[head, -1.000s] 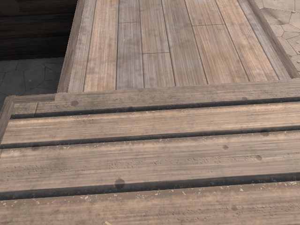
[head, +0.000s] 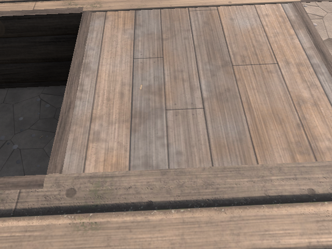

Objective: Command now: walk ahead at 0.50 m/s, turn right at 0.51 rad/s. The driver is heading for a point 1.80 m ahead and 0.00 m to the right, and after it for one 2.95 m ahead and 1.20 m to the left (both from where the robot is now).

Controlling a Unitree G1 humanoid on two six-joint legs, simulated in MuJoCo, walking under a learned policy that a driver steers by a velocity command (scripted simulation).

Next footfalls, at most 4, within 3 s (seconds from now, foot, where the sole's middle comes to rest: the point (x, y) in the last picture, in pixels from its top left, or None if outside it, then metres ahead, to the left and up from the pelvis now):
0.30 left None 0.35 0.12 -0.78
0.72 right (218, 246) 0.47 -0.14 -0.78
1.12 left None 0.43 0.13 -0.78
1.54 right None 0.45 -0.10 -0.78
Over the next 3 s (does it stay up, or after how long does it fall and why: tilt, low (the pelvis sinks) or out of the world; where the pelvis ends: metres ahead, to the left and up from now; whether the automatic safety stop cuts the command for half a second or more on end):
stays up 0.88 -0.08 0.00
